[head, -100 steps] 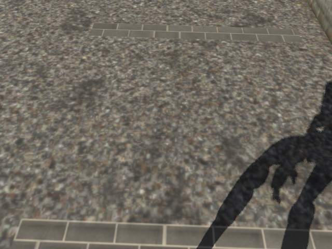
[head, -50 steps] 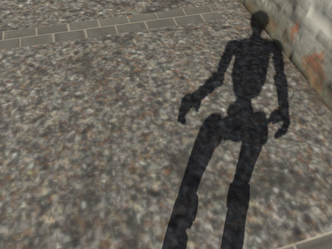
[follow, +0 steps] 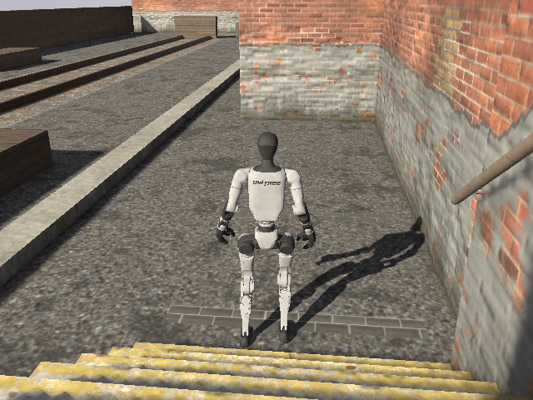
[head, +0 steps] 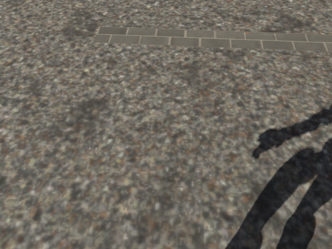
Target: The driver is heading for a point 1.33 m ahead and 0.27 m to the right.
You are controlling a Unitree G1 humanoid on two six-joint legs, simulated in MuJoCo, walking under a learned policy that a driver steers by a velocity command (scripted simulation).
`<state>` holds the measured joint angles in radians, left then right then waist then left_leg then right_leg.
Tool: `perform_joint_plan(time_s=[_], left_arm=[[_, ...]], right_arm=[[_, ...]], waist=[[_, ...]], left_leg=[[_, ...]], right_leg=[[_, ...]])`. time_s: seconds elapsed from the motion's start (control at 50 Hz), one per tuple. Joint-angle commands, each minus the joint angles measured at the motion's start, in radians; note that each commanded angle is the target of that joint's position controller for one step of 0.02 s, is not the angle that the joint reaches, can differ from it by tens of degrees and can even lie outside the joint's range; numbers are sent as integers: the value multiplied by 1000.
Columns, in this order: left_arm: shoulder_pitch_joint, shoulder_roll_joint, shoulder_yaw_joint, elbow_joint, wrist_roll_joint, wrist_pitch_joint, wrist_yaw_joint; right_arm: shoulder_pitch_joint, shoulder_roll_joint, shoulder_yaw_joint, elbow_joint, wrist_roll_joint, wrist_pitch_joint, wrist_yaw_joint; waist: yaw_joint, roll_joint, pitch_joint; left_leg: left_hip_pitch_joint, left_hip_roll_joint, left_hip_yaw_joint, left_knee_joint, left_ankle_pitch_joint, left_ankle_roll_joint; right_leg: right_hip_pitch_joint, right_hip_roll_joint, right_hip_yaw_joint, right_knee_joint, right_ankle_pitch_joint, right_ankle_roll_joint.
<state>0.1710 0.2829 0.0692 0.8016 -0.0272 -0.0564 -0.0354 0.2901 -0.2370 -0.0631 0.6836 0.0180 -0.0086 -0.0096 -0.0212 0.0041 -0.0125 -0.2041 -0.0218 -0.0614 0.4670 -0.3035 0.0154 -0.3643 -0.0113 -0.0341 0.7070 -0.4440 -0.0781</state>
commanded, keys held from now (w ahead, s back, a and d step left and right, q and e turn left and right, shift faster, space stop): w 0.76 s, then w+e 0.24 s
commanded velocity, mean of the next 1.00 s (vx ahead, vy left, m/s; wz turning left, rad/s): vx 0.46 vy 0.00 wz -0.04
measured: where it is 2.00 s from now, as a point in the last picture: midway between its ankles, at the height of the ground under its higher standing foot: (211, 140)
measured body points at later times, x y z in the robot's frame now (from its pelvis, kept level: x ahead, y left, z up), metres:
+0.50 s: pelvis +0.20 -0.01 -0.01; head +0.25 -0.03 +0.44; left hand +0.16 +0.26 -0.13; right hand +0.46 -0.22 -0.08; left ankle +0.38 +0.11 -0.71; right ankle +0.02 -0.11 -0.74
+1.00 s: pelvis +0.48 -0.01 +0.00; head +0.50 -0.02 +0.45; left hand +0.70 +0.21 -0.09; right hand +0.49 -0.30 -0.12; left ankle +0.38 +0.10 -0.74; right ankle +0.65 -0.17 -0.70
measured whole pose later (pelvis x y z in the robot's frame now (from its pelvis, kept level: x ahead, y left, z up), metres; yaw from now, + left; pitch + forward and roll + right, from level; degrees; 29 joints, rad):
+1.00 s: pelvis +0.48 -0.01 +0.00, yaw -5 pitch +2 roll +3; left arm 0.08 0.26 0.03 0.74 -0.02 -0.06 -0.03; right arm 0.33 -0.28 -0.06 0.83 0.01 -0.09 0.01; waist -0.07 -0.05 0.02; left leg 0.04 -0.06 0.10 0.20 -0.28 0.03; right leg -0.66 -0.09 0.03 0.63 0.06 -0.02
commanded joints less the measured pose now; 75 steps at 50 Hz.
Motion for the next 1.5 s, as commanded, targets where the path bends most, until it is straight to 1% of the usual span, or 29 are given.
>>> perform_joint_plan(time_s=[0.02, 0.06, 0.08, 0.1, 0.12, 0.2, 0.28, 0.36, 0.48, 0.54, 0.56, 0.58, 0.6, 0.62, 0.66, 0.7, 0.78, 0.9, 1.0, 1.06, 1.1, 1.12, 1.14, 1.16, 1.18, 1.22, 1.3, 1.4, 1.5], left_arm=[[12, 41, 8, -35, 10, -23, -13], [167, 65, 22, 17, 12, -14, -5], [267, 152, 42, 27, 13, -16, 7], [326, 252, 65, 24, 30, -25, -1], [262, 194, 44, 5, 31, -34, 4], [128, 112, 9, -28, 28, -36, 16], [181, 107, 5, 13, 17, -30, 31], [227, 120, 1, 45, 12, -16, 45], [270, 153, 12, 78, 1, -10, 36], [228, 178, 19, 71, 7, 1, 45], [213, 141, 4, 41, 31, -3, 48], [370, -5, -39, 33, 25, -24, 33], [284, 128, -8, 42, -4, -46, 23], [163, 155, 2, -8, -26, -56, 22], [87, 121, 0, -25, 4, -56, 34], [135, 94, 0, -21, 9, -36, 38], [70, 61, -9, -49, 21, -11, 42], [-110, 43, -23, -99, 9, -19, 17], [-222, 53, -23, -176, 5, -18, -11], [-157, 88, -5, -192, 12, -15, -24], [127, 181, 49, -127, 8, -9, -12], [256, 307, 83, -118, 15, -4, 4], [251, 284, 70, -132, 0, -9, 0], [241, 215, 50, -135, 8, -10, 0], [194, 178, 40, -141, 11, -11, 4], [82, 128, 22, -170, 19, -10, 9], [63, 147, 28, -181, 19, -16, 25], [139, 169, 37, -150, 5, -6, 48], [214, 153, 32, -115, 2, 7, 54]], right_arm=[[-92, -166, -48, -68, 13, -13, 5], [-102, -107, -30, -72, 2, -19, 11], [-136, -42, -10, -99, -4, -33, 13], [-150, -78, -19, -147, 15, -54, 4], [-142, -142, -36, -131, 28, -71, 0], [-120, -126, -39, -88, -15, -71, 5], [-172, -77, -23, -101, -17, -61, 12], [-320, -43, -3, -146, -3, -74, 32], [-396, -81, -10, -182, 7, -94, 72], [-96, -162, -50, -106, 0, -90, 54], [109, -226, -66, -64, -12, -84, 36], [124, -288, -69, -44, -21, -90, 44], [131, -183, -49, -40, -11, -86, 40], [42, -157, -35, -37, -7, -86, 32], [-61, -128, -23, -34, -17, -90, 36], [-88, -107, -17, -24, -22, -102, 41], [-64, -145, -26, 23, -15, -113, 33], [4, -187, -30, 74, -16, -105, 21], [52, -209, -39, 117, -8, -80, 12], [19, -242, -48, 110, -2, -59, -2], [10, -227, -39, 90, -9, -43, -19], [79, -149, -8, 41, -32, -62, -17], [76, -108, 13, 28, -37, -97, -2], [-7, -188, -7, 12, 0, -125, 17], [-71, -188, -2, -10, 16, -138, 21], [-95, -193, -11, -14, -22, -132, 8], [-76, -155, -7, -25, -37, -93, 2], [-266, -109, 12, -71, -31, -97, 7], [-346, -137, 4, -90, -15, -118, 35]], waist=[[58, 100, -15], [114, 48, -44], [144, -139, -42], [157, -320, -46], [129, -198, 22], [49, -86, 61], [59, -72, 39], [104, -88, 75], [95, -102, 107], [-83, -129, -101], [-154, -21, -263], [-48, 270, -441], [-106, 184, -405], [-88, 146, -205], [-16, 3, -53], [40, 46, -46], [46, 46, 20], [-34, 42, 58], [-65, 38, 88], [-11, 78, 25], [126, 45, -139], [127, -152, -274], [104, -248, -401], [142, -167, -329], [127, -104, -206], [46, -18, -75], [-1, -52, -34], [68, -78, -1], [103, -96, 5]], left_leg=[[-73, 190, -198, -158, -3, 168], [-238, 126, -129, -12, -66, 111], [-412, 8, 9, 296, -86, 29], [-626, -55, 14, 573, -290, 3], [-734, 5, -58, 699, -262, 19], [-645, 114, -30, 629, 73, 31], [-594, 99, 41, 475, 226, -14], [-491, 67, 79, 211, 392, -22], [-434, 30, 94, 53, 274, 50], [23, -27, 131, 26, 281, 134], [383, 164, -84, 84, 338, 198], [697, 425, -625, -34, 115, 377], [652, 401, -685, -135, -47, 350], [489, 362, -513, -169, -4, 298], [199, 284, -320, -221, 230, 255], [93, 244, -239, -280, 292, 250], [11, 228, -114, -347, 341, 254], [56, 203, 54, -356, 323, 184], [268, 282, 83, -289, 363, 157], [322, 286, 131, -124, 754, 118], [169, 217, 207, 263, 878, 57], [-233, 107, 223, 657, 445, -10], [-501, -51, 44, 887, -252, -40], [-613, 18, -57, 937, -211, -17], [-630, 60, -35, 893, -133, 0], [-514, 129, -24, 717, -30, -9], [-434, 124, 2, 578, 57, -64], [-372, 61, 11, 209, 352, -87], [-328, 35, -8, 44, 374, -54]], right_leg=[[123, 31, -44, -158, 192, -4], [344, 12, 1, -168, 185, -9], [456, -175, 287, -311, 80, -86], [508, -383, 729, -488, -90, -258], [492, -406, 751, -510, -182, -275], [348, -255, 396, -521, 193, -139], [347, -183, 192, -522, 578, -113], [301, -154, 113, -533, 553, -89], [438, -236, 139, -451, 707, -92], [383, -185, 79, -91, 1149, -49], [138, -133, 59, 225, 823, -20], [-227, 72, 118, 575, -92, 33], [-335, 35, 217, 659, -111, 22], [-393, -16, 170, 646, -22, 19], [-323, -93, 130, 532, 112, 29], [-239, -124, 133, 475, 160, 43], [-296, -147, 107, 321, 271, 87], [-265, -103, 69, -7, 574, 78], [-356, -76, 66, -109, 453, 36], [-224, -9, -13, -126, 294, -11], [197, 49, -15, -174, 352, -74], [608, -201, 406, -165, 356, -222], [791, -336, 857, -354, 238, -347], [755, -309, 763, -387, 172, -294], [619, -269, 619, -389, 214, -255], [334, -198, 448, -428, 403, -211], [151, -142, 352, -484, 558, -224], [108, -69, 285, -462, 467, -153], [229, -126, 380, -381, 384, -132]])
Keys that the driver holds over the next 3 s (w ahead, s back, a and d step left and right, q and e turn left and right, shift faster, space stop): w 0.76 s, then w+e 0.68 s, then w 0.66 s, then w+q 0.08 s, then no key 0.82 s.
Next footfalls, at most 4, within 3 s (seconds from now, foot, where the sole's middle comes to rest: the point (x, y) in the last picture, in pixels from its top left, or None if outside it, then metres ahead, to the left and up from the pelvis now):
0.06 right None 0.06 -0.11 -0.77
0.56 left None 0.42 0.10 -0.77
1.10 right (210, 202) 0.70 -0.16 -0.77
1.60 left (180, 144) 1.02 -0.05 -0.77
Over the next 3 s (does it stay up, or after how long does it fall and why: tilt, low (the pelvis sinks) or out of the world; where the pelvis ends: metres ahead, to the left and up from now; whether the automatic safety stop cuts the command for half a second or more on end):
stays up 1.27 -0.33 0.00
